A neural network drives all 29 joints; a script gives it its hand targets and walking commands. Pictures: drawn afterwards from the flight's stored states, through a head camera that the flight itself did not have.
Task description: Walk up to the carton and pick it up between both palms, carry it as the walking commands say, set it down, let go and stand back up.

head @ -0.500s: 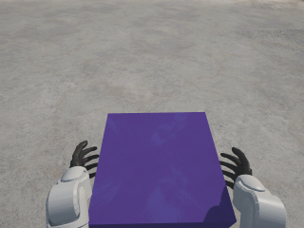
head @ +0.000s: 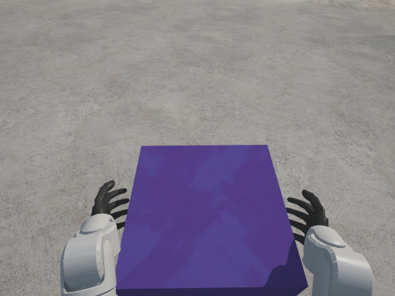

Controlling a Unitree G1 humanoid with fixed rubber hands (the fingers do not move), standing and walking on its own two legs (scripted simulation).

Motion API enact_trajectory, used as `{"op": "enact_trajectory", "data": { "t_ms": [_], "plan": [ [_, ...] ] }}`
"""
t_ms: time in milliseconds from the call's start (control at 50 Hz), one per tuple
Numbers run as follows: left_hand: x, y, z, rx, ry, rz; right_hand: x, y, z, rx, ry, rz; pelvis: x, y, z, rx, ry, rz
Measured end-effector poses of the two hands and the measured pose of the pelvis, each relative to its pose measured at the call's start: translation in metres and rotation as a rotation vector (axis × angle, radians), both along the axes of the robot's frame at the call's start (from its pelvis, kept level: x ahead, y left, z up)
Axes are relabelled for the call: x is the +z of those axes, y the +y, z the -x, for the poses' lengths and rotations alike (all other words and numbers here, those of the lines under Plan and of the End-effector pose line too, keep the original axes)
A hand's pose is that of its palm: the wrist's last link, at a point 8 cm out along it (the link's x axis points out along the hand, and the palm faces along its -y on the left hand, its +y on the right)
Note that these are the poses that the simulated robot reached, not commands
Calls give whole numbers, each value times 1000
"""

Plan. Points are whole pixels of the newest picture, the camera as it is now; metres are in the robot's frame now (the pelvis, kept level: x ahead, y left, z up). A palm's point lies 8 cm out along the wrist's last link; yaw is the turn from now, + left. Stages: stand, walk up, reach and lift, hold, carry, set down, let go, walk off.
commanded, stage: carry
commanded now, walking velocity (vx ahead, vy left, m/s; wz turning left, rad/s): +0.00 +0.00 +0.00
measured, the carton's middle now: (205, 219) +0.29 +0.00 +0.02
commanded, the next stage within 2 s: none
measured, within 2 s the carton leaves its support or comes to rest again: neither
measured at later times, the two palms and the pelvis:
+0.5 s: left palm (106, 223) +0.23 +0.18 +0.09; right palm (317, 237) +0.22 -0.18 +0.10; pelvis -0.01 +0.00 +0.00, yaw +0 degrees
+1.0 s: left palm (59, 245) +0.20 +0.26 +0.08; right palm (274, 258) +0.19 -0.11 +0.07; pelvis -0.05 +0.07 -0.01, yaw +0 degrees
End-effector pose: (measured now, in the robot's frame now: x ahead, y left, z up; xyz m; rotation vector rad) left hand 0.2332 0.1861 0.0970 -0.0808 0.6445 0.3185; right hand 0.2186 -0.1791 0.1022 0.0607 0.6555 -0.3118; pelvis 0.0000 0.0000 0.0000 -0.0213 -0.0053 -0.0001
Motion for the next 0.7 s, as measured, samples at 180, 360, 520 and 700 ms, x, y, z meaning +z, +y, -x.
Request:
{"op": "enact_trajectory", "data": {
  "t_ms": [180, 360, 520, 700],
  "plan": [
    [-1, -3, 2, -5, 8, -5, -2, -2, 3, -5, 9, -6, 0, -1, 5, -3, 2, -2],
    [-3, -6, 1, -10, 6, 2, -2, -6, 4, -9, 8, 1, 0, -4, 6, -5, 1, -2],
    [-3, -3, 0, -8, 7, -7, -6, -3, 3, -4, 10, -8, -3, -2, 8, 8, 14, 2],
    [-23, 28, 12, 18, 24, 7, -22, 27, 4, 23, 29, -3, -15, 22, 21, 32, 39, 9]
  ]
}}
